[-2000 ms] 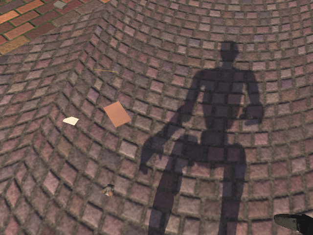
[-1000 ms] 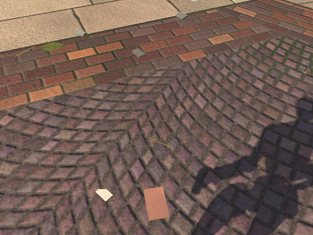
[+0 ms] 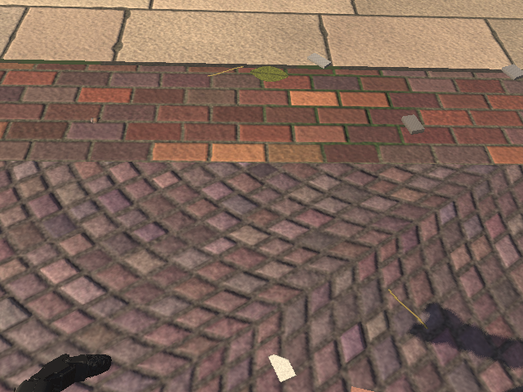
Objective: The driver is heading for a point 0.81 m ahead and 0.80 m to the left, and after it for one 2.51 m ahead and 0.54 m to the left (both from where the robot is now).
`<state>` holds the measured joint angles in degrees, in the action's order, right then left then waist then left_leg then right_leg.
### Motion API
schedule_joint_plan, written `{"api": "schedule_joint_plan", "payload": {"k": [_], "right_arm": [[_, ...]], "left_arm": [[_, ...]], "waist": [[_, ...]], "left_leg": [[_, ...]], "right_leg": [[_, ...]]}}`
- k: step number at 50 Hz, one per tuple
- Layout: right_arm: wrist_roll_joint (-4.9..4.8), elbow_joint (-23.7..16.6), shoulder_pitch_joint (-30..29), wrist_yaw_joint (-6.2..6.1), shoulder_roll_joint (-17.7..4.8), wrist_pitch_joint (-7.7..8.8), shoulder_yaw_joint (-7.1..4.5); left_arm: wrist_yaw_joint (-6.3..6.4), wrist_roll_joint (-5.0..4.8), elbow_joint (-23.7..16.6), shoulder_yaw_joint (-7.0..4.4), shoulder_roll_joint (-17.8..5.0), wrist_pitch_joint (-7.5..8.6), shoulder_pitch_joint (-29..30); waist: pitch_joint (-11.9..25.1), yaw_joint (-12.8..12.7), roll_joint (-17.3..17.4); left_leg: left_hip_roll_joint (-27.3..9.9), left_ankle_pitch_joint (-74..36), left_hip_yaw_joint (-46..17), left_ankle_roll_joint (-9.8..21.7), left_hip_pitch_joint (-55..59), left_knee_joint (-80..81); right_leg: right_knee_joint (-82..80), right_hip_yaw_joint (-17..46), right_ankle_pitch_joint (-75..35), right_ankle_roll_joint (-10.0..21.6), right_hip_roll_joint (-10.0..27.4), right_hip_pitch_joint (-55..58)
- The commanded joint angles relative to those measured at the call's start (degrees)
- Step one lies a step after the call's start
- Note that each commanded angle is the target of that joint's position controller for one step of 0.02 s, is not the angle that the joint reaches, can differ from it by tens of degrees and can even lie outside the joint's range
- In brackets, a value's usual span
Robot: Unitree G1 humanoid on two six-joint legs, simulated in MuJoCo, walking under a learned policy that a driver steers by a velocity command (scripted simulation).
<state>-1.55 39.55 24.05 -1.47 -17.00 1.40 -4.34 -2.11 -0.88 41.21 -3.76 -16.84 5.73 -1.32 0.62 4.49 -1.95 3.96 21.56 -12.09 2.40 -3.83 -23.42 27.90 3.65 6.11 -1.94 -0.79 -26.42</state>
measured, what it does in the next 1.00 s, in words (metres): walks ahead, turning left: right foot, then left foot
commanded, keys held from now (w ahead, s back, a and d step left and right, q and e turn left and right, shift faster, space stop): w+q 1.00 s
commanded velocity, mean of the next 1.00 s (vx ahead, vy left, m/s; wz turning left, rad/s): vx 0.49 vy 0.00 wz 0.60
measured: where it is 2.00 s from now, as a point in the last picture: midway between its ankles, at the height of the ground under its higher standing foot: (46, 253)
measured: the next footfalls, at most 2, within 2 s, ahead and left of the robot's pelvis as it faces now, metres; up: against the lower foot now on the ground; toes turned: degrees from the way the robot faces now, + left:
right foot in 0.02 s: +0.15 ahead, -0.13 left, +0.00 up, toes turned +5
left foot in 0.52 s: +0.41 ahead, +0.18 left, +0.00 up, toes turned +21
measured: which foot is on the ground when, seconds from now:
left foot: down 0.00-0.04, up 0.06-0.50, down 0.52-1.00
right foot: up 0.00-0.00, down 0.02-0.54, up 0.56-0.98, down 1.00-1.00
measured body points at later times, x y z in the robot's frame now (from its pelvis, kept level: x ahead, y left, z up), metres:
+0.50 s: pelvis +0.26 +0.03 -0.02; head +0.30 +0.06 +0.43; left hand +0.16 +0.31 -0.14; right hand +0.56 -0.11 -0.08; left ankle +0.38 +0.18 -0.73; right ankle +0.11 -0.13 -0.74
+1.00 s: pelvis +0.54 +0.13 -0.01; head +0.56 +0.16 +0.44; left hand +0.61 +0.47 -0.08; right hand +0.74 -0.09 -0.11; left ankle +0.38 +0.17 -0.74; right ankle +0.72 +0.11 -0.74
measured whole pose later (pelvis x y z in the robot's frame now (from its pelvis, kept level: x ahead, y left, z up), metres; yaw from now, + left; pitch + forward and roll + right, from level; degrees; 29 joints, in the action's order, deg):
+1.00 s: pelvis +0.54 +0.13 -0.01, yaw +36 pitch +2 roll +1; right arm -1.4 41.0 22.5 -0.9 -17.6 1.8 -4.3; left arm -1.6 -0.1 37.7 -1.8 -16.8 6.2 -1.4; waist -0.9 4.9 -2.5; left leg 6.9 25.3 -13.7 2.9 -4.0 -28.9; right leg 27.2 4.0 2.0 -0.7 -0.3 -26.7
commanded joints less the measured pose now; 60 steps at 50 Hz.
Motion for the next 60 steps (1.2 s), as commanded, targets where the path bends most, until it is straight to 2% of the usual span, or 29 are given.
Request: {"api": "schedule_joint_plan", "payload": {"k": [1, 2, 3, 4, 5, 8, 11, 19, 23, 25, 26, 27, 28, 29, 30, 31, 32, 33, 36, 42, 47, 49, 50, 51, 52, 53, 54, 56, 60], "right_arm": [[0.20, -4.13, -3.47, -0.05, -6.45, 0.39, -1.58], [1.25, -5.39, -4.48, 0.14, -3.04, 0.57, -0.31], [-0.41, -7.65, 0.19, -0.17, -0.57, 1.16, 0.43], [-1.24, -5.83, 1.43, -0.38, -6.33, 1.33, -0.66], [-0.83, -5.61, -2.91, -0.20, -8.89, 1.16, -1.35], [0.17, -6.34, -7.58, 0.58, -6.63, 0.95, -1.30], [-0.18, -7.27, -9.22, 1.23, -3.48, 0.22, -0.47], [0.21, -10.32, -21.40, 3.74, -1.01, 1.12, 1.04], [0.21, -11.65, -22.49, 4.87, -3.53, 0.90, -0.15], [0.28, -9.63, -12.86, 4.71, -7.43, 0.35, -2.33], [0.05, -7.07, -2.93, 3.88, -10.29, -0.11, -4.14], [-0.30, -5.73, 1.68, 2.62, -15.16, -0.69, -5.28], [-0.29, -8.13, -0.46, 2.95, -17.75, 0.40, -4.97], [0.26, -8.07, -0.51, 3.36, -12.21, 1.27, -3.49], [0.48, -7.40, -2.60, 3.39, -10.49, 1.92, -2.82], [0.37, -7.48, -6.37, 3.35, -9.43, 2.26, -2.43], [0.71, -7.88, -9.42, 3.25, -7.51, 2.36, -1.77], [1.56, -8.49, -11.07, 2.96, -7.81, 2.46, -1.64], [1.00, -7.10, -11.14, 2.08, -7.81, 2.84, -1.63], [0.38, -3.72, -6.14, 0.59, -9.72, 2.03, -2.07], [-0.11, -1.75, -3.79, 0.31, -9.03, 1.32, -2.05], [0.08, -1.83, -4.84, 0.32, -8.15, 0.83, -1.90], [0.37, -2.17, -4.78, 0.52, -5.69, 0.88, -1.02], [1.52, -3.05, -2.99, 0.66, -2.00, 0.93, 0.33], [-0.91, -4.57, 4.23, 0.62, -1.14, 1.38, 0.78], [-1.35, -2.68, 2.76, 0.29, -7.41, 1.21, -0.36], [-0.73, -3.40, -3.57, 0.32, -9.95, 0.87, -1.15], [0.57, -4.38, -8.31, 0.39, -8.27, 0.63, -1.29], [-0.13, -4.94, -8.63, 1.09, -4.16, -0.22, -0.72]], "left_arm": [[0.63, 0.32, -2.49, -3.23, -8.61, 1.98, -5.23], [1.18, 1.16, -1.55, -4.12, -11.77, 2.06, -14.71], [0.95, 2.15, 0.34, -5.06, -16.17, 1.43, -20.20], [0.63, 0.88, -0.10, -3.94, -11.24, 1.26, -18.08], [0.98, 0.51, -0.80, -2.93, -7.64, 0.83, -15.72], [1.76, 1.62, -0.57, -1.61, -4.36, 0.19, -11.77], [1.88, 1.03, 0.90, -1.78, -4.86, 0.82, -12.12], [2.47, 0.39, 3.65, -2.34, -9.06, -0.19, -14.79], [2.72, -0.70, 4.60, -3.02, -12.05, -1.56, -16.45], [3.22, -1.05, 4.25, -3.42, -13.60, -2.61, -16.26], [3.50, -1.01, 3.65, -2.91, -12.56, -2.68, -15.88], [3.30, 1.40, 1.75, -0.99, -6.41, -2.32, -19.01], [2.52, 1.30, -1.39, 0.76, -3.76, -0.36, -20.41], [1.79, -0.71, -2.52, -0.72, -9.62, 1.15, -13.21], [1.49, -1.72, -3.89, -0.47, -9.47, 2.01, -10.24], [1.92, -0.58, -3.37, -0.22, -8.36, 2.34, -10.09], [2.28, 0.82, -2.68, -0.56, -8.50, 1.97, -10.07], [2.08, 0.95, -2.71, -0.68, -8.71, 1.33, -11.83], [2.04, 1.89, -2.46, -0.34, -7.03, -0.21, -11.57], [1.36, 1.42, -6.29, 1.09, -3.76, -0.02, 2.35], [0.50, 0.47, -7.34, -0.28, -6.97, 0.92, 3.51], [0.74, 0.43, -6.03, -1.21, -7.96, 1.34, -2.26], [1.13, 1.05, -5.08, -2.09, -9.58, 1.64, -8.13], [1.64, 1.65, -4.56, -2.82, -12.66, 1.62, -16.49], [1.06, 2.09, -2.46, -3.68, -15.93, 0.89, -19.85], [0.80, 0.90, -3.85, -2.47, -9.98, 0.67, -17.50], [1.16, 0.69, -4.22, -1.68, -7.04, 0.28, -15.22], [1.43, 1.52, -3.79, -0.93, -5.22, -0.17, -11.58], [1.79, 1.11, -1.63, -1.06, -4.87, 0.75, -12.01]], "waist": [[2.50, -7.05, 10.36], [10.35, -11.17, 4.05], [15.84, -8.51, -15.40], [10.73, -8.18, -11.48], [4.56, -8.89, -7.19], [-1.40, -6.63, -3.14], [-2.93, -6.03, -3.95], [-5.30, -9.07, -1.27], [-3.83, -6.87, -2.90], [2.35, -0.65, -3.80], [6.95, 4.69, -1.91], [11.71, 3.08, 10.09], [21.88, -0.75, 17.52], [19.05, 2.91, 9.24], [10.77, 1.55, 7.55], [6.19, -1.48, 1.88], [3.44, -3.38, 1.22], [3.19, -5.43, 4.78], [1.42, -6.18, 3.80], [-1.58, -0.99, 5.48], [-1.46, -1.47, 7.98], [-0.08, -4.65, 9.42], [4.36, -7.47, 8.13], [13.11, -9.86, 0.00], [17.77, -6.11, -19.60], [12.18, -7.32, -10.71], [5.53, -8.64, -5.44], [-0.78, -7.09, -0.83], [-1.93, -5.73, -3.66]], "left_leg": [[-9.34, -15.42, -11.35, 6.07, -8.10, -3.34], [-5.46, -10.94, -6.25, 3.49, -15.10, -19.64], [2.24, 11.43, 0.47, -0.31, -34.54, -37.73], [-2.24, 10.51, -0.22, -1.20, -41.82, -46.73], [-4.44, 5.33, 0.94, -1.36, -43.37, -49.10], [-9.04, -3.85, 3.16, -1.58, -38.59, -46.00], [-10.20, -5.99, 5.27, -2.20, -38.86, -42.79], [-8.99, -22.71, 12.20, -1.62, -34.71, -18.57], [-4.94, -16.49, 16.25, 2.18, -28.58, -12.99], [-0.50, -12.84, 18.56, 5.46, -15.11, -11.31], [0.53, -15.77, 16.84, 7.82, 0.28, -8.26], [-11.01, -13.29, -2.69, 12.64, 19.29, -7.89], [-23.23, -0.55, -36.24, 23.42, 29.26, 2.26], [-21.67, 1.54, -32.71, 19.61, 27.12, 6.04], [-19.80, -2.31, -24.51, 17.35, 19.05, 6.75], [-17.19, -8.96, -18.61, 15.49, 10.15, 6.88], [-14.68, -15.41, -13.53, 13.93, 3.98, 7.91], [-14.49, -19.76, -12.81, 14.84, -0.43, 8.93], [-12.26, -26.10, -7.40, 15.09, -8.00, 10.54], [-7.71, -17.90, -3.39, 10.49, -12.82, 9.49], [-11.12, -13.76, -11.70, 9.01, -5.61, 2.28], [-10.31, -16.63, -12.90, 7.50, -5.12, -2.54], [-7.26, -18.25, -10.54, 5.58, -7.26, -10.73], [-2.99, -5.98, -4.99, 3.14, -14.74, -27.65], [2.76, 13.98, 0.59, -0.16, -34.60, -44.23], [-2.06, 10.16, -0.63, -1.30, -40.38, -51.02], [-3.86, 4.67, 1.33, -1.74, -41.35, -51.98], [-7.23, -1.80, 2.98, -2.08, -38.06, -48.12], [-9.88, -5.50, 5.29, -2.46, -35.73, -43.02]], "right_leg": [[-3.83, -0.47, 0.38, 3.38, 1.05, 17.13], [-3.76, 9.00, 5.17, 7.19, 10.65, 31.62], [-10.44, 35.27, 21.39, 15.27, 22.43, 46.43], [-13.22, 39.46, 30.66, 15.59, 24.11, 43.72], [-13.24, 30.81, 26.81, 13.70, 22.18, 37.96], [-15.88, 14.10, 8.20, 11.36, 16.46, 25.47], [-18.38, 5.93, -0.96, 12.04, 15.47, 22.31], [-19.32, -9.37, -12.60, 10.07, 14.23, 24.15], [-12.33, -13.26, -34.85, 8.27, 16.01, 30.83], [2.95, -15.12, -49.10, 7.06, 15.51, 30.48], [16.27, -16.14, -43.99, 5.24, 13.69, 22.36], [36.29, -15.84, -3.84, 2.64, 8.37, 2.47], [52.42, -4.07, 28.88, 1.18, -1.91, -13.17], [53.81, 2.81, 24.37, 2.02, 1.45, -18.91], [49.98, 1.84, 19.25, 3.02, 3.48, -20.06], [44.64, 1.74, 15.40, 2.88, 5.87, -17.08], [40.27, 1.63, 12.84, 2.66, 7.38, -13.43], [39.35, 2.05, 11.56, 1.91, 7.87, -10.27], [32.70, 0.13, 8.79, -0.98, 7.51, -7.71], [7.99, -1.24, -11.24, -2.49, 2.24, -2.50], [1.38, 1.82, -5.91, -0.08, 1.24, 0.24], [-1.03, 0.31, -2.10, 2.15, 0.83, 7.49], [-1.63, 1.60, -1.77, 4.39, 3.33, 17.68], [-0.92, 11.98, 1.02, 7.73, 13.70, 32.88], [-8.94, 40.61, 18.13, 16.40, 24.79, 46.49], [-11.65, 41.88, 29.93, 15.07, 24.43, 42.74], [-12.07, 31.95, 26.75, 12.74, 22.13, 36.10], [-13.99, 18.91, 12.06, 11.30, 17.26, 25.22], [-17.92, 6.65, 0.24, 11.91, 14.88, 21.07]]}}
